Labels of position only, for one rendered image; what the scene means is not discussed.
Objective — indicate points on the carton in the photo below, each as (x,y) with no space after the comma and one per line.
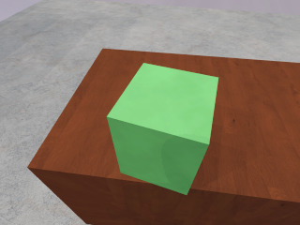
(161,125)

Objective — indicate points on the pedestal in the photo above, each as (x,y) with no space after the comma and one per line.
(249,175)

